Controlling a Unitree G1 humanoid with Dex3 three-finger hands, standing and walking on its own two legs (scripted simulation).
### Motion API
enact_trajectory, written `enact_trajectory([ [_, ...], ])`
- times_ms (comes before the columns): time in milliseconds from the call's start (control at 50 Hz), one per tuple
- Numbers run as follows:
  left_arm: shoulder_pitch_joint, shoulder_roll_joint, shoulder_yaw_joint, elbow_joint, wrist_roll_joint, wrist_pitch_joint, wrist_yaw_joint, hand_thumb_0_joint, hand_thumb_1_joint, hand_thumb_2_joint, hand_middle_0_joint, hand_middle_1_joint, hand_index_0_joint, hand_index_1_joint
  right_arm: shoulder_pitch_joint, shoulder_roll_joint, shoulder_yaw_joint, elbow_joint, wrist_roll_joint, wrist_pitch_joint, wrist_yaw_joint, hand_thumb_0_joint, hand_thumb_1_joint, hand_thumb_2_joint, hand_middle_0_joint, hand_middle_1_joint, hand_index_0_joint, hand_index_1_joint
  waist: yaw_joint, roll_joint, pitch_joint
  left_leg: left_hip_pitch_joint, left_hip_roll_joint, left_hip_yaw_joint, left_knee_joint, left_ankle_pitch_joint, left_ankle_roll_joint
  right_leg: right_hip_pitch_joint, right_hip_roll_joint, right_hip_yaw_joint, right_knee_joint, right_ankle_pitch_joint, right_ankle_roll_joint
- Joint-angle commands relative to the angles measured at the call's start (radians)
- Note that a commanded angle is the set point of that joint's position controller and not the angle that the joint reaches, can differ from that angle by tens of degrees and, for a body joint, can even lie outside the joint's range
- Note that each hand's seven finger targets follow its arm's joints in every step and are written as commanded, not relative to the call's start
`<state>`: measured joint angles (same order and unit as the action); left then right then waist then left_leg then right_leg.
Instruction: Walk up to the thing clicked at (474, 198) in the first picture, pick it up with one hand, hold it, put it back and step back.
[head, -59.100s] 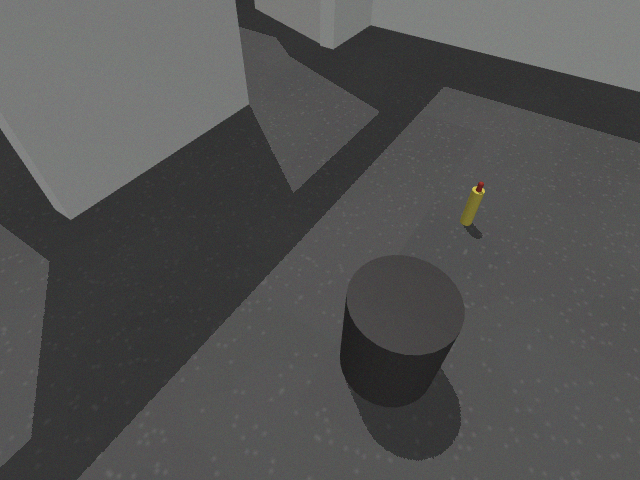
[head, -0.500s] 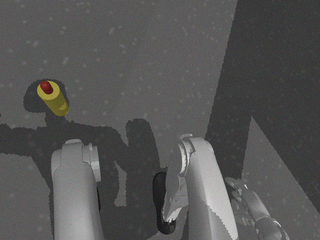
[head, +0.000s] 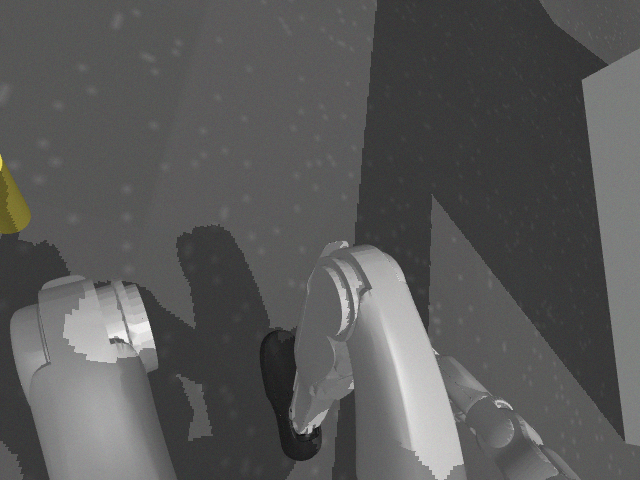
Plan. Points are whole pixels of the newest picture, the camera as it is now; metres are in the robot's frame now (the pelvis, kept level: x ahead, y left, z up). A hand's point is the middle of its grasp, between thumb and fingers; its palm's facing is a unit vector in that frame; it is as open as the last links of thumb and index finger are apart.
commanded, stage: close in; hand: left
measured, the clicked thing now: out of the picture +0.45 +0.29 -0.18
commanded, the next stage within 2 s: rest palm in 0.54 s
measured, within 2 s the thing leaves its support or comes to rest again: leaves its support in 1.84 s
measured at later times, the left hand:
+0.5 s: hand out of the picture +0.41 +0.28 -0.16, palm faces +0.20 -0.98 +0.04, open 17.6 cm
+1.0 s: hand out of the picture +0.42 +0.27 -0.17, palm faces +0.24 -0.97 +0.02, open 14.4 cm
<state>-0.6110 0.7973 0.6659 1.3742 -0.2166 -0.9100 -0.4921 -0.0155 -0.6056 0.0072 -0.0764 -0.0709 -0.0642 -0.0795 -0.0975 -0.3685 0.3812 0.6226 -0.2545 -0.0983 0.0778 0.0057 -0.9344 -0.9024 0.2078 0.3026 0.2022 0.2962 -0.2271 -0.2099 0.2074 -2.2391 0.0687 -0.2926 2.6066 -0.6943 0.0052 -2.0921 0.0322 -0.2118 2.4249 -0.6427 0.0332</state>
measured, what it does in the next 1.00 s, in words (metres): stands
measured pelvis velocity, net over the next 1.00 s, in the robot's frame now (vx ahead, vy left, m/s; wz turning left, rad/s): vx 0.00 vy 0.01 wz -0.04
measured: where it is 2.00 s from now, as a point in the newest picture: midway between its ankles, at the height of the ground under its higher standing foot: (218, 446)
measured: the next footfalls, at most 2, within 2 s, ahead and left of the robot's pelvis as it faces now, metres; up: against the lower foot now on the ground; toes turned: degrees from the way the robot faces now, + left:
none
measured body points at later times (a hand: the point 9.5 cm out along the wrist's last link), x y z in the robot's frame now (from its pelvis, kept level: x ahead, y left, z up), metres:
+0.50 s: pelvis +0.00 +0.00 -0.01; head +0.21 +0.18 +0.34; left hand +0.39 +0.33 -0.16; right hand +0.17 -0.25 -0.04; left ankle +0.08 +0.13 -0.26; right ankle +0.13 -0.12 -0.26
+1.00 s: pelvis +0.00 +0.01 -0.01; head +0.22 +0.18 +0.33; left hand +0.40 +0.32 -0.17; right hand +0.17 -0.24 -0.05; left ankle +0.08 +0.13 -0.26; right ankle +0.13 -0.12 -0.26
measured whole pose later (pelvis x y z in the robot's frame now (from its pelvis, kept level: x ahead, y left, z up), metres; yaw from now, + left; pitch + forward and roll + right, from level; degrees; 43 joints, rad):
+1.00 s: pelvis +0.00 +0.01 -0.01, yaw -2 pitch +13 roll -17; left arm -0.63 0.80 0.47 1.42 -0.14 -1.09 -0.16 -0.01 -0.21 0.29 -0.29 -0.26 -0.28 -0.27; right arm -0.17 -0.37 0.49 0.57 -0.34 -0.01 0.13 0.00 -0.90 -0.90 0.21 0.30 0.20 0.30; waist -0.25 -0.26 0.27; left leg -2.24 0.05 -0.36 2.66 -0.70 0.01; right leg -2.06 0.05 -0.26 2.43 -0.63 0.05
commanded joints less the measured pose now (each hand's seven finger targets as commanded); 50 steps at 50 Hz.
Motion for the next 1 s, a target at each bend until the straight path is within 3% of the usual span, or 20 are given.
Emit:
enact_trajectory([
  [0, -0.175, 0.258, 0.003, -0.127, 0.018, -0.119, 0.083, 0.0, -0.611, 0.016, -0.067, -0.067, -0.061, -0.067, 0.041, -0.344, -0.101, -0.025, -0.022, 0.006, -0.005, 0.0, -0.938, -0.908, 0.199, 0.3, 0.199, 0.3, -0.029, 0.495, -0.577, 0.433, 0.021, 0.088, -0.306, 0.102, -0.025, 0.25, 0.04, -0.076, -0.199, 0.137, -0.052],
  [100, -0.178, 0.204, -0.085, -0.127, 0.039, -0.139, 0.112, 0.0, -0.608, 0.0, -0.066, -0.058, -0.066, -0.052, 0.016, -0.345, -0.091, -0.035, -0.041, 0.021, 0.005, 0.0, -0.94, -0.906, 0.199, 0.3, 0.199, 0.3, -0.06, 0.484, -0.549, 0.389, 0.02, 0.082, -0.297, 0.054, -0.02, 0.248, 0.045, -0.087, -0.203, 0.121, -0.049],
  [140, -0.174, 0.186, -0.1, -0.126, 0.03, -0.143, 0.123, 0.0, -0.611, 0.0, -0.067, -0.058, -0.069, -0.05, 0.009, -0.35, -0.091, -0.038, -0.041, 0.023, 0.007, 0.0, -0.943, -0.907, 0.199, 0.3, 0.199, 0.3, -0.059, 0.472, -0.542, 0.385, 0.017, 0.08, -0.292, 0.051, -0.019, 0.245, 0.045, -0.089, -0.203, 0.121, -0.047],
  [180, -0.197, 0.147, -0.121, -0.128, 0.015, -0.153, 0.139, 0.0, -0.611, 0.0, -0.062, -0.054, -0.064, -0.047, 0.01, -0.354, -0.083, -0.043, -0.043, 0.026, 0.011, 0.0, -0.94, -0.906, 0.199, 0.3, 0.199, 0.3, -0.084, 0.455, -0.539, 0.39, 0.016, 0.064, -0.294, 0.057, -0.02, 0.248, 0.046, -0.101, -0.197, 0.129, -0.044],
  [240, -0.2, 0.142, -0.129, -0.107, 0.006, -0.169, 0.161, 0.0, -0.611, 0.0, -0.062, -0.058, -0.065, -0.05, 0.005, -0.357, -0.075, -0.048, -0.043, 0.032, 0.015, 0.0, -0.936, -0.905, 0.199, 0.3, 0.199, 0.3, -0.086, 0.443, -0.534, 0.385, 0.014, 0.052, -0.291, 0.05, -0.022, 0.245, 0.049, -0.109, -0.19, 0.125, -0.043],
  [340, -0.202, 0.184, -0.131, -0.112, 0.037, -0.2, 0.207, 0.0, -0.589, 0.04, -0.05, -0.061, -0.052, -0.054, -0.012, -0.351, -0.058, -0.051, -0.057, 0.046, 0.019, 0.0, -0.923, -0.904, 0.199, 0.3, 0.199, 0.3, -0.069, 0.473, -0.511, 0.369, 0.013, 0.061, -0.283, 0.047, -0.023, 0.263, 0.054, -0.103, -0.189, 0.127, -0.046],
  [360, -0.201, 0.162, -0.142, -0.108, 0.041, -0.204, 0.213, 0.0, -0.582, 0.042, -0.047, -0.062, -0.05, -0.055, -0.016, -0.351, -0.058, -0.052, -0.058, 0.048, 0.019, 0.0, -0.925, -0.904, 0.199, 0.3, 0.199, 0.3, -0.075, 0.481, -0.503, 0.385, 0.015, 0.053, -0.29, 0.052, -0.027, 0.249, 0.051, -0.107, -0.183, 0.131, -0.046],
  [400, -0.2, 0.186, -0.124, -0.12, 0.049, -0.215, 0.236, 0.0, -0.563, 0.049, -0.053, -0.059, -0.054, -0.053, -0.017, -0.353, -0.047, -0.057, -0.066, 0.054, 0.024, 0.0, -0.924, -0.904, 0.199, 0.3, 0.199, 0.3, -0.072, 0.502, -0.514, 0.398, 0.017, 0.046, -0.294, 0.076, -0.031, 0.266, 0.053, -0.109, -0.174, 0.149, -0.048],
  [420, -0.184, 0.178, -0.126, -0.108, 0.054, -0.217, 0.243, 0.0, -0.553, 0.054, -0.051, -0.057, -0.05, -0.052, -0.024, -0.354, -0.05, -0.059, -0.067, 0.058, 0.025, 0.0, -0.921, -0.904, 0.199, 0.3, 0.199, 0.3, -0.065, 0.504, -0.502, 0.408, 0.018, 0.046, -0.296, 0.078, -0.033, 0.25, 0.053, -0.108, -0.173, 0.149, -0.05],
  [440, -0.193, 0.168, -0.136, -0.106, 0.056, -0.218, 0.25, 0.0, -0.538, 0.066, -0.055, -0.062, -0.054, -0.058, -0.02, -0.355, -0.046, -0.059, -0.071, 0.061, 0.026, 0.0, -0.922, -0.905, 0.199, 0.3, 0.199, 0.3, -0.082, 0.512, -0.503, 0.417, 0.02, 0.04, -0.299, 0.089, -0.035, 0.26, 0.053, -0.113, -0.171, 0.16, -0.048],
  [500, -0.196, 0.161, -0.16, -0.112, 0.066, -0.223, 0.261, 0.0, -0.53, 0.079, -0.064, -0.075, -0.063, -0.072, -0.026, -0.358, -0.044, -0.058, -0.074, 0.066, 0.028, 0.0, -0.921, -0.905, 0.199, 0.3, 0.199, 0.3, -0.086, 0.512, -0.495, 0.403, 0.018, 0.043, -0.294, 0.078, -0.033, 0.258, 0.054, -0.113, -0.174, 0.158, -0.049],
  [560, -0.186, 0.126, -0.181, -0.125, 0.064, -0.222, 0.27, 0.0, -0.529, 0.085, -0.063, -0.071, -0.059, -0.07, -0.015, -0.358, -0.044, -0.055, -0.08, 0.071, 0.032, 0.0, -0.923, -0.906, 0.199, 0.3, 0.199, 0.3, -0.096, 0.513, -0.529, 0.438, 0.018, 0.036, -0.288, 0.121, -0.036, 0.277, 0.055, -0.117, -0.17, 0.199, -0.045],
  [620, -0.19, 0.101, -0.207, -0.113, 0.06, -0.219, 0.282, 0.0, -0.518, 0.094, -0.061, -0.075, -0.059, -0.073, -0.028, -0.351, -0.04, -0.058, -0.075, 0.072, 0.035, 0.0, -0.921, -0.905, 0.199, 0.3, 0.199, 0.3, -0.1, 0.482, -0.502, 0.398, 0.013, 0.037, -0.283, 0.09, -0.029, 0.267, 0.058, -0.118, -0.176, 0.177, -0.044],
  [640, -0.208, 0.101, -0.205, -0.125, 0.055, -0.221, 0.285, 0.0, -0.496, 0.109, -0.117, -0.077, -0.103, -0.086, -0.024, -0.354, -0.039, -0.058, -0.075, 0.074, 0.035, 0.0, -0.917, -0.907, 0.199, 0.3, 0.199, 0.3, -0.108, 0.474, -0.507, 0.397, 0.012, 0.035, -0.281, 0.087, -0.029, 0.269, 0.057, -0.121, -0.181, 0.177, -0.042],
  [720, -0.196, 0.11, -0.192, -0.09, 0.048, -0.229, 0.308, 0.0, -0.404, 0.168, -0.136, -0.118, -0.125, -0.125, -0.029, -0.351, -0.027, -0.061, -0.076, 0.076, 0.037, 0.0, -0.907, -0.905, 0.199, 0.3, 0.199, 0.3, -0.1, 0.444, -0.49, 0.365, 0.009, 0.032, -0.269, 0.074, -0.022, 0.277, 0.061, -0.122, -0.184, 0.164, -0.042],
  [780, -0.207, 0.138, -0.182, -0.087, 0.06, -0.241, 0.323, 0.0, -0.277, 0.275, -0.29, -0.257, -0.279, -0.263, -0.029, -0.348, -0.021, -0.06, -0.081, 0.082, 0.035, 0.0, -0.903, -0.901, 0.199, 0.3, 0.199, 0.3, -0.101, 0.442, -0.496, 0.372, 0.012, 0.032, -0.267, 0.068, -0.022, 0.284, 0.065, -0.121, -0.188, 0.159, -0.041],
  [900, -0.223, 0.185, -0.168, -0.096, 0.075, -0.253, 0.335, 0.0, -0.044, 0.394, -0.389, -0.35, -0.376, -0.356, -0.039, -0.351, -0.011, -0.064, -0.087, 0.09, 0.034, 0.0, -0.897, -0.9, 0.2, 0.299, 0.199, 0.299, -0.098, 0.488, -0.487, 0.377, 0.018, 0.031, -0.277, 0.05, -0.025, 0.278, 0.067, -0.12, -0.182, 0.149, -0.045],
  [960, -0.23, 0.148, -0.196, -0.094, 0.076, -0.246, 0.334, 0.0, 0.044, 0.459, -0.444, -0.412, -0.431, -0.417, -0.037, -0.353, -0.01, -0.067, -0.09, 0.094, 0.034, 0.0, -0.896, -0.899, 0.2, 0.299, 0.199, 0.299, -0.118, 0.491, -0.487, 0.394, 0.02, 0.021, -0.281, 0.075, -0.029, 0.276, 0.066, -0.127, -0.18, 0.171, -0.043],
  [980, -0.227, 0.155, -0.192, -0.104, 0.076, -0.242, 0.334, 0.0, 0.08, 0.469, -0.478, -0.432, -0.465, -0.436, -0.04, -0.355, -0.014, -0.066, -0.086, 0.095, 0.033, 0.0, -0.895, -0.899, 0.2, 0.299, 0.199, 0.299, -0.107, 0.496, -0.482, 0.403, 0.021, 0.02, -0.286, 0.076, -0.031, 0.259, 0.064, -0.126, -0.18, 0.169, -0.044],
])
